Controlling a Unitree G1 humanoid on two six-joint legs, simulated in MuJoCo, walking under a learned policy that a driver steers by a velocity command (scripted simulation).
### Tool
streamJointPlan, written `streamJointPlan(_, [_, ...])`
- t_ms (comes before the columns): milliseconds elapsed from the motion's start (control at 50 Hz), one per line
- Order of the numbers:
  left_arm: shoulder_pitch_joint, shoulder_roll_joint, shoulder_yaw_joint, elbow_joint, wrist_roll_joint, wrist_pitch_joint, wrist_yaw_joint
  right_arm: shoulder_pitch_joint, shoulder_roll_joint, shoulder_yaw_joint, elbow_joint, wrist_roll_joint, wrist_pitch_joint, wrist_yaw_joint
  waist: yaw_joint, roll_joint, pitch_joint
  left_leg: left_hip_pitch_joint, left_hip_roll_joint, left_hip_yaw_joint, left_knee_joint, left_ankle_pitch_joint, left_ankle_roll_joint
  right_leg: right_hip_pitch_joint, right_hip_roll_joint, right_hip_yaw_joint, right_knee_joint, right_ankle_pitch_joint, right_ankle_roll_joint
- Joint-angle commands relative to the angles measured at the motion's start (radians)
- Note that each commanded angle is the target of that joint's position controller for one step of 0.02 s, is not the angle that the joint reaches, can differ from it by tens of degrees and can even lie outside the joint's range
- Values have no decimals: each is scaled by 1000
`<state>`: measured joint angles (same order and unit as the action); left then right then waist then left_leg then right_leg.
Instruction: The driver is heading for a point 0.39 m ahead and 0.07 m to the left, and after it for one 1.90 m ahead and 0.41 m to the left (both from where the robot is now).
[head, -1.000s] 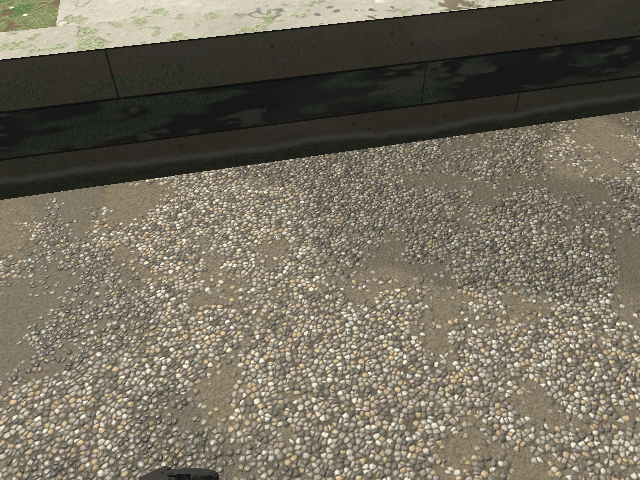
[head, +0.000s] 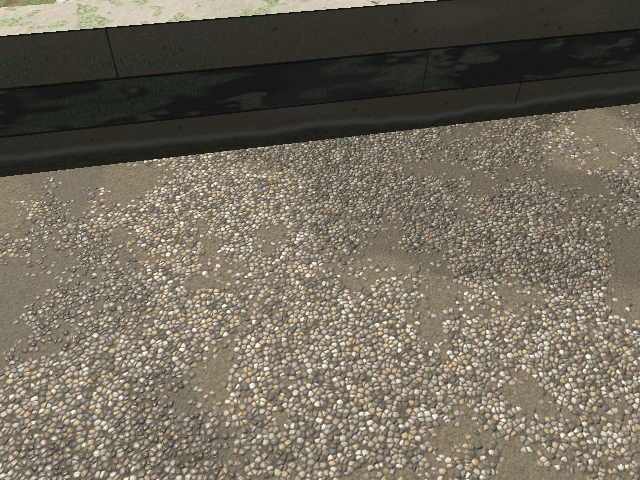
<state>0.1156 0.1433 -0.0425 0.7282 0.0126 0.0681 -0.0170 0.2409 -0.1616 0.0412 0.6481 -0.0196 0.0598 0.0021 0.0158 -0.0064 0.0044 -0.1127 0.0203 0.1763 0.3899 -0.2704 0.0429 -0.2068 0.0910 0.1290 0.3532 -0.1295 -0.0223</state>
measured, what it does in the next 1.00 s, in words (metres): stands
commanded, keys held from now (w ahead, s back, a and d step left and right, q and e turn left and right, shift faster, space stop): no key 0.26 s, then w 0.74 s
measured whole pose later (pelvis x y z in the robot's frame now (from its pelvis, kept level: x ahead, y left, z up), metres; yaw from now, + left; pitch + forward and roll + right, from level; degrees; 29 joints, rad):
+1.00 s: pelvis +0.00 +0.00 -0.02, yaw +0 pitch -2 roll +0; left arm 0.05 0.15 -0.05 0.66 0.02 0.08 0.01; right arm 0.18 -0.15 0.05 0.55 -0.02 0.06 0.00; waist 0.01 0.01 0.01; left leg -0.20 0.03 0.18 0.66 -0.42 0.05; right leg -0.32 0.09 0.11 0.65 -0.29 -0.02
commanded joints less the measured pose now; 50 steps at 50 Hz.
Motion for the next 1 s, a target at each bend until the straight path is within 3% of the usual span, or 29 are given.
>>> streamJointPlan(20, [-72,59,17,-76,-1,-16,4,-29,-75,-22,-73,3,-13,-2,-2,12,-69,57,118,-131,-78,163,-8,-18,-128,105,-48,143,-35])
streamJointPlan(40, [-92,76,21,-85,-11,-10,26,-6,-109,-35,-55,10,-17,-6,-22,19,-86,93,90,-121,-52,105,-5,-62,-108,102,3,97,-32])
streamJointPlan(80, [-100,70,20,-96,-8,-3,39,-13,-88,-28,-62,11,-18,-10,-15,8,-76,79,102,-121,-37,143,11,-103,-106,93,16,61,-24])
streamJointPlan(100, [-14,74,-4,-87,25,7,40,80,-128,-29,-43,-19,-11,-25,-49,45,-79,130,106,-133,-82,142,62,-118,-121,126,0,30,-73])
streamJointPlan(140, [-23,85,-1,-100,15,7,40,58,-123,-26,-35,-22,-2,-38,-33,16,-21,109,121,-142,-95,215,89,-145,-120,104,16,32,-69])
streamJointPlan(160, [24,77,-6,-90,25,-2,26,30,-81,-7,-35,-26,0,-29,0,-3,-18,81,142,-155,-119,247,94,-94,-144,108,-11,68,-66])
streamJointPlan(220, [41,97,-5,-87,22,-7,16,72,-125,-16,-12,-16,4,-14,-23,-29,-3,104,113,-144,-142,180,74,-90,-141,113,-20,102,-67])
streamJointPlan(260, [49,100,-7,-90,21,-7,17,82,-133,-16,0,-16,7,-10,-23,-23,0,109,108,-143,-154,177,72,-87,-140,110,-25,103,-65])
streamJointPlan(280, [-28,87,10,-84,-1,-5,11,-33,-80,-8,-38,0,-3,-1,11,-57,-8,55,131,-143,-107,216,20,-62,-121,82,-58,87,-26])
streamJointPlan(300, [-33,70,3,-85,-1,-3,12,-33,-79,-5,-45,4,-12,2,-1,-28,-52,49,110,-135,-114,154,-1,-24,-124,88,-62,94,-20])
streamJointPlan(320, [-51,64,2,-85,-3,-3,14,-27,-80,-6,-46,6,-18,1,-10,-13,-56,36,99,-132,-116,119,-12,-9,-121,84,-55,108,-21])
streamJointPlan(380, [-61,63,3,-83,3,0,24,-12,-101,-13,-49,5,-20,-5,-15,23,-54,45,84,-126,-88,85,-5,-42,-95,44,-4,81,-28])
streamJointPlan(440, [-67,64,7,-87,9,0,27,-21,-99,-15,-69,8,-12,-7,-18,37,-37,45,104,-138,-54,91,20,-105,-65,2,56,8,-25])
streamJointPlan(460, [-28,72,7,-66,-1,3,45,40,-104,-15,-44,6,-20,-5,-36,31,-100,64,84,-123,-67,-88,22,-79,-70,25,62,-63,-28])
streamJointPlan(480, [-101,67,10,-99,6,2,31,-36,-89,-13,-83,12,-10,-7,-23,32,26,6,116,-152,-52,46,28,-151,-57,-11,102,-12,-24])
streamJointPlan(500, [-90,62,9,-101,14,0,25,-47,-98,-16,-89,10,-9,-10,-10,49,6,2,132,-155,-39,102,37,-145,-59,-17,106,-19,-20])
streamJointPlan(580, [-91,61,13,-110,19,-7,23,-60,-100,-23,-114,8,-10,-13,-6,44,-24,11,133,-139,28,209,41,-135,-51,-33,150,9,-20])
streamJointPlan(800, [-151,69,16,-146,14,-10,24,-118,-68,-21,-175,-2,-3,-11,-8,18,-87,-27,97,-97,147,173,3,-106,-55,-26,228,198,-30])
streamJointPlan(820, [-106,71,15,-127,-4,-6,42,-71,-63,-20,-158,-4,-15,-7,-23,23,-171,7,70,-82,127,-27,-2,-64,-58,16,200,29,-37])
streamJointPlan(840, [-143,74,16,-139,-9,-1,44,-92,-44,-10,-166,0,-18,-3,-25,10,-98,-24,68,-89,112,-70,-2,-103,-60,26,196,-12,-38])
streamJointPlan(860, [-201,71,14,-169,2,-1,26,-152,-48,-8,-191,9,-10,-5,-6,14,-4,-73,103,-113,123,103,3,-156,-59,-15,239,133,-30])
streamJointPlan(880, [-173,69,15,-164,14,-4,20,-147,-68,-16,-188,5,-8,-6,5,26,-39,-66,110,-109,139,136,8,-138,-57,-22,238,160,-26])
streamJointPlan(900, [-162,74,16,-160,15,-6,18,-135,-68,-18,-190,2,-8,-7,2,20,-54,-65,106,-105,149,140,5,-130,-55,-20,239,176,-27])
streamJointPlan(920, [-114,77,15,-138,-2,-5,36,-80,-60,-17,-170,-5,-20,-6,-17,20,-146,-26,80,-87,132,-55,-2,-84,-55,23,206,10,-34])
streamJointPlan(940, [-150,79,15,-150,-8,-2,38,-96,-42,-7,-176,-2,-25,-3,-20,6,-86,-49,76,-92,119,-93,-3,-115,-57,32,202,-25,-36])
streamJointPlan(960, [-204,72,13,-179,2,-5,21,-154,-48,-6,-198,8,-17,-6,0,15,-2,-93,107,-115,131,83,1,-160,-58,-8,244,134,-31])
streamJointPlan(980, [-176,69,14,-173,13,-7,17,-149,-67,-15,-194,4,-15,-7,10,27,-39,-84,111,-108,148,113,3,-140,-57,-16,244,168,-29])
streamJointPlan(1000, [-122,76,14,-148,-1,-6,34,-86,-61,-16,-175,-3,-26,-6,-12,21,-132,-41,78,-86,137,-73,-4,-94,-57,27,207,6,-34])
